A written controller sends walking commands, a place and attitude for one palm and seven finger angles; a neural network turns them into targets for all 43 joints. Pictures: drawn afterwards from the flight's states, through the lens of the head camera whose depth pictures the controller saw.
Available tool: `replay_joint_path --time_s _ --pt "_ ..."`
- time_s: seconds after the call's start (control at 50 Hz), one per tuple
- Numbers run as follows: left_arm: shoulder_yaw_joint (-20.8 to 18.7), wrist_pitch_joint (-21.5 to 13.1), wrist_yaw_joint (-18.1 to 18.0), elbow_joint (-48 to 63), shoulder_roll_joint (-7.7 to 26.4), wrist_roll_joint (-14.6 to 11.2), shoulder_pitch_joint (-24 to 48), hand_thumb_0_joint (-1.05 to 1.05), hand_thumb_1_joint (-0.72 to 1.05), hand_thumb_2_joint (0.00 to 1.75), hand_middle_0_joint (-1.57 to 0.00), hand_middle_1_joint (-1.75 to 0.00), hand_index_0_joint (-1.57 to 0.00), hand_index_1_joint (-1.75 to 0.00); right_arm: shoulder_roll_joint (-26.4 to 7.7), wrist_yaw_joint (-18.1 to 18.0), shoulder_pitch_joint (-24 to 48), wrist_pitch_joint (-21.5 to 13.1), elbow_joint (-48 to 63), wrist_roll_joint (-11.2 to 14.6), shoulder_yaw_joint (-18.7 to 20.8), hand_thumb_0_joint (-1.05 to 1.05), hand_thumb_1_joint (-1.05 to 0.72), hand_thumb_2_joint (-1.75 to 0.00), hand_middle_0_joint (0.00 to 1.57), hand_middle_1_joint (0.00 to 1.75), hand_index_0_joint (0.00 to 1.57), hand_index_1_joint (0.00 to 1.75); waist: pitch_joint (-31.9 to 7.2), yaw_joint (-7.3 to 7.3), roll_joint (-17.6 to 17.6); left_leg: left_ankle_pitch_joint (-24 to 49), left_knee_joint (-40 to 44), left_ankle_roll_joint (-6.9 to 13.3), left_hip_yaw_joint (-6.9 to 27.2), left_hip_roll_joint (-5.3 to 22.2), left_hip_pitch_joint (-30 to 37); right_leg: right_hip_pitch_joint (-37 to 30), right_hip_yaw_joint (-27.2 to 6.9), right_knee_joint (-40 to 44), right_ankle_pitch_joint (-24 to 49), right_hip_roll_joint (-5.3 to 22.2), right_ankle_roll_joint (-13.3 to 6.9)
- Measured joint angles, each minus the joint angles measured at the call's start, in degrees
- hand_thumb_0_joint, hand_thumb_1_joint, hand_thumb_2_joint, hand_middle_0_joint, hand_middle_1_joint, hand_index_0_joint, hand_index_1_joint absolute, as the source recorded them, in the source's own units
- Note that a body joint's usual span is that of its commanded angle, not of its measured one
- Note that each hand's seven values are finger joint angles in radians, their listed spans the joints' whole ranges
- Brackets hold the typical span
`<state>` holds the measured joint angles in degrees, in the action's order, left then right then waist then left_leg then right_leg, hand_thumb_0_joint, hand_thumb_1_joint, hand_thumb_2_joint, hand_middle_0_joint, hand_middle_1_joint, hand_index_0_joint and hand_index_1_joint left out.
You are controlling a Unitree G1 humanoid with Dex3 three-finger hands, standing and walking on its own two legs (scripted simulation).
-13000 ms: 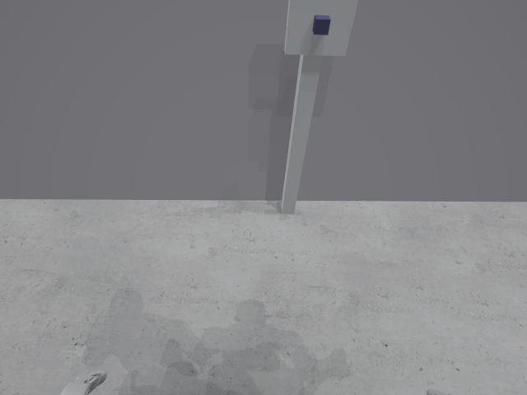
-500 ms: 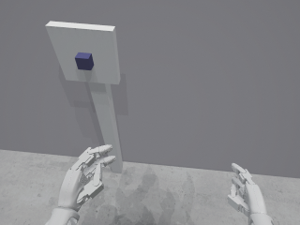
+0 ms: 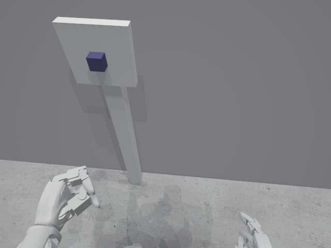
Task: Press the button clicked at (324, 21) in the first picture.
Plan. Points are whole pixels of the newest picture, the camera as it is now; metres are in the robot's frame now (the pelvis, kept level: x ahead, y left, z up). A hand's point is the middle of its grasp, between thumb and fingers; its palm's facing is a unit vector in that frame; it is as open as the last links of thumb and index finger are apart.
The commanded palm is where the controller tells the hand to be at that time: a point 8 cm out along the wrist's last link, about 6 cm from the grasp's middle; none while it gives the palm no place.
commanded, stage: raise the hand and make a fist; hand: left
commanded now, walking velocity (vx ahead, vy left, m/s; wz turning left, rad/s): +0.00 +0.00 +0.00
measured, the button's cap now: (97, 61) +0.53 +0.20 +0.18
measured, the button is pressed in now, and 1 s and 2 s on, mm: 0 0 0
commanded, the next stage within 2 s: aim a knuckle at the button in 1.14 s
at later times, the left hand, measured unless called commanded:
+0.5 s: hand (61, 171) +0.23 +0.20 +0.14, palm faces +0.00 -1.00 -0.09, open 3.1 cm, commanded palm +0.20 +0.26 +0.15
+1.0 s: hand (56, 162) +0.24 +0.21 +0.16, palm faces -0.01 -1.00 -0.06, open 3.1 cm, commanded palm +0.21 +0.26 +0.17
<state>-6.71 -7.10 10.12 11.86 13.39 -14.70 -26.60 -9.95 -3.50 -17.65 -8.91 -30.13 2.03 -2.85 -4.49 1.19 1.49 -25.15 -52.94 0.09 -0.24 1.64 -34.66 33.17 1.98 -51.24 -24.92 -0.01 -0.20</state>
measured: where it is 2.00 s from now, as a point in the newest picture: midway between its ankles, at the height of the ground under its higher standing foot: outside the picture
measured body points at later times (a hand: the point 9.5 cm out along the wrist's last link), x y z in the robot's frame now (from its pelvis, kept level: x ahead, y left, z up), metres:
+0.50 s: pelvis +0.02 +0.00 +0.02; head +0.02 -0.01 +0.47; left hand +0.23 +0.26 +0.15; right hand +0.23 -0.21 -0.03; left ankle +0.02 +0.12 -0.69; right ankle +0.01 -0.12 -0.69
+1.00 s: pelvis +0.02 -0.01 +0.04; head +0.00 -0.02 +0.49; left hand +0.24 +0.26 +0.16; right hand +0.21 -0.23 -0.02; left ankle +0.02 +0.12 -0.69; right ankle +0.01 -0.12 -0.69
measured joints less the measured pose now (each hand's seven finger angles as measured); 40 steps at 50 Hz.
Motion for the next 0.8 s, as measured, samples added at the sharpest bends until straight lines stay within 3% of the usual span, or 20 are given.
replay_joint_path --time_s 0.08,0.16,0.24,0.32,0.4,0.6,0.8 --pt "-3.2 -6.3 -1.9 2.3 0.8 0.3 -1.7 0.02 0.9 0.9 -1.22 -1.42 -1.22 -1.41 -2.7 0.2 -1.2 -2.2 -1.6 -0.4 1.6 0.02 -0.9 -0.9 0.2 0.3 0.21 0.3 0.1 -0.84 -0.1 0.0 0.5 0.0 0.9 -0.2 0.8 -1.5 0.9 1.2 0.0 0.1 0.0" --pt "-2.1 -8.6 2.3 1.4 1.1 0.0 0.2 0.01 0.91 0.91 -1.26 -1.46 -1.27 -1.46 -5.4 0.2 0.2 -4.5 -2.7 0.1 2.3 0.02 -0.9 -0.9 0.2 0.3 0.21 0.3 0.6 -1.1 0.6 -0.1 0.4 0.2 1.8 -0.4 1.2 -2.7 1.8 2.0 0.0 0.3 0.2" --pt "-0.8 -5.1 6.0 -0.5 2.1 -0.2 1.6 0.01 0.91 0.9 -1.29 -1.49 -1.29 -1.48 -5.5 -0.4 2.5 -5.9 -2.5 0.5 2.6 0.02 -0.9 -0.9 0.2 0.3 0.2 0.3 0.2 -0.92 0.5 0.3 2.3 0.2 1.5 -0.4 3.2 -4.5 1.5 3.7 0.4 0.3 0.3" --pt "-3.0 -2.1 5.2 -0.3 2.9 -1.3 2.4 0.02 0.9 0.9 -1.3 -1.5 -1.3 -1.49 -4.2 -0.8 3.8 -6.3 -1.3 0.6 2.2 0.02 -0.9 -0.9 0.2 0.3 0.2 0.3 -0.2 -1.13 0.1 0.7 4.8 0.1 1.2 -0.3 6.4 -7.5 1.2 6.0 1.0 0.1 0.1" --pt "-5.9 -1.8 4.4 0.8 2.9 -2.4 4.5 0.02 0.9 0.9 -1.3 -1.5 -1.3 -1.5 -3.5 -0.3 4.3 -6.7 -0.9 0.5 1.2 0.02 -0.9 -0.9 0.2 0.3 0.2 0.3 -0.3 -2.14 0.3 1.1 6.7 -0.1 1.6 -0.3 9.0 -10.4 1.6 8.3 1.4 0.1 0.0" --pt "-5.9 5.4 9.5 -1.4 4.4 -2.6 8.9 0.01 0.9 0.9 -1.3 -1.5 -1.3 -1.5 -3.3 -0.6 4.9 -5.9 -1.9 0.5 -1.3 0.02 -0.9 -0.9 0.2 0.3 0.21 0.3 0.7 -3.58 1.5 3.2 11.5 0.0 1.6 -0.7 13.7 -15.1 1.8 12.9 3.2 0.3 0.1" --pt "-11.1 6.7 10.9 -3.9 6.0 -5.1 16.0 0.01 0.9 0.9 -1.3 -1.5 -1.31 -1.5 -4.5 -1.4 3.6 -6.5 -4.9 1.0 -1.5 0.02 -0.9 -0.9 0.2 0.3 0.21 0.3 1.5 -3.87 1.5 5.0 15.2 -0.4 1.8 -0.4 17.6 -18.9 1.9 16.5 5.0 0.0 -0.2"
